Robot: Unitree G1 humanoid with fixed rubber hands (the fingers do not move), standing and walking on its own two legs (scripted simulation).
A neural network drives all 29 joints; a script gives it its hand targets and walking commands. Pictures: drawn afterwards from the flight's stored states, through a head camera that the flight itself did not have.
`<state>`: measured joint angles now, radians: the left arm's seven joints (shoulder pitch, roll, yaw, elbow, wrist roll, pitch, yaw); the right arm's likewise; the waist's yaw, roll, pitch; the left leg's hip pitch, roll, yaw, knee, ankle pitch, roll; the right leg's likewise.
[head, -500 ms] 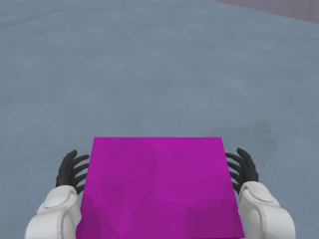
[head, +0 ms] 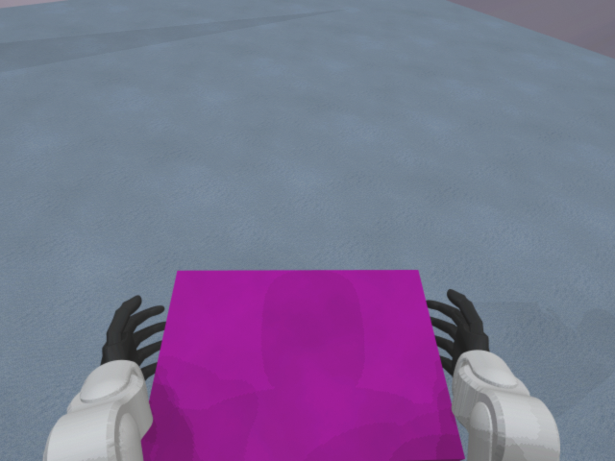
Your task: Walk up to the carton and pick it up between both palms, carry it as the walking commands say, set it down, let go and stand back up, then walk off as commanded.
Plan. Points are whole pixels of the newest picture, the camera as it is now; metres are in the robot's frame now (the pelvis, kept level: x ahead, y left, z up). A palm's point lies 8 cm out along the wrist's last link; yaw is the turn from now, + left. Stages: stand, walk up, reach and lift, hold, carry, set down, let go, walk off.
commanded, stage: carry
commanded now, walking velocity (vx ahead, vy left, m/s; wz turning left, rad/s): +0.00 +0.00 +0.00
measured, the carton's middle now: (299, 382) +0.25 +0.01 -0.01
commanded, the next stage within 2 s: none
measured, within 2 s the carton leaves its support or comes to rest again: neither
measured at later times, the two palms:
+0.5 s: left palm out of the picture +0.18 +0.29 +0.14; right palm (393, 381) +0.20 -0.08 +0.13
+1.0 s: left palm out of the picture +0.17 +0.35 +0.10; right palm (323, 397) +0.20 -0.01 +0.10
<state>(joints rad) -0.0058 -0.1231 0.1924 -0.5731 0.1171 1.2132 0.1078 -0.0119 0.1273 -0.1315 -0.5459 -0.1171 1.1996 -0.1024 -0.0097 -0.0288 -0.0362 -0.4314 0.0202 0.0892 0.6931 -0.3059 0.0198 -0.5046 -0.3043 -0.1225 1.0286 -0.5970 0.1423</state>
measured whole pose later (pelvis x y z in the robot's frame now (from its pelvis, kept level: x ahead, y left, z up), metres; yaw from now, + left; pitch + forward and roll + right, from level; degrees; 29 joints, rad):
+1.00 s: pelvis -0.05 +0.15 +0.02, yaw +5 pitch +2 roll +0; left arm -0.03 -0.13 0.18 -0.46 0.14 1.19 0.08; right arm -0.01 0.13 -0.17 -0.45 -0.12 1.16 -0.09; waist 0.00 -0.03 -0.08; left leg -0.29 -0.01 0.04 0.56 -0.30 0.03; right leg -0.29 -0.14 -0.14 0.55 -0.26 0.07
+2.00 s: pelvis -0.08 +0.11 +0.02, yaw +6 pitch +2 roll +0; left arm -0.08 -0.13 0.22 -0.22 0.17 0.95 0.06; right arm -0.07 0.13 -0.19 -0.21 -0.17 0.94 -0.07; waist 0.00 0.02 -0.07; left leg -0.33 0.04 0.00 0.51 -0.22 -0.03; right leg -0.33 -0.09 -0.19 0.51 -0.21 0.00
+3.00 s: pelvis -0.04 +0.12 +0.04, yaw -3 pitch -1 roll +0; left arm -0.10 -0.13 0.28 0.12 0.27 0.66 -0.06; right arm -0.10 0.12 -0.26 0.11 -0.28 0.67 0.06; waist 0.04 0.01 -0.03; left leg -0.02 0.00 -0.03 0.20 -0.15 0.00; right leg -0.07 0.00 0.03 0.19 -0.09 0.01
